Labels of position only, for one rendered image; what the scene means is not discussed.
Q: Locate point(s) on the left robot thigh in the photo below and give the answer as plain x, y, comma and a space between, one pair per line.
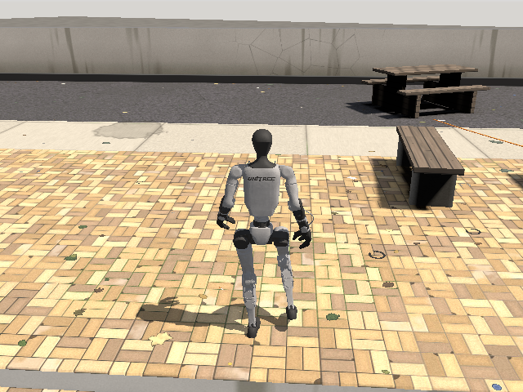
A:
245, 253

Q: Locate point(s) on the robot left upper arm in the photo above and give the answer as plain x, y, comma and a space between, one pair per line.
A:
231, 185

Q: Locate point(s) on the right robot forearm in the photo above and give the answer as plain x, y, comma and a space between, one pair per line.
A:
301, 219

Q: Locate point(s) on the left robot forearm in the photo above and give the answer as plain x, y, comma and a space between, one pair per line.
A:
223, 211

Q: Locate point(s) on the robot head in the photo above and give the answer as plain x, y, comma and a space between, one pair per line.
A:
262, 141

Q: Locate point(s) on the robot right hand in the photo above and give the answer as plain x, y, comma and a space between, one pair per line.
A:
306, 236

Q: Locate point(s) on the robot right upper arm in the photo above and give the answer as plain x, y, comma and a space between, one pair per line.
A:
291, 186

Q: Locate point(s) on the robot left hand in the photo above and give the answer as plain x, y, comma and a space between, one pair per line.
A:
222, 225

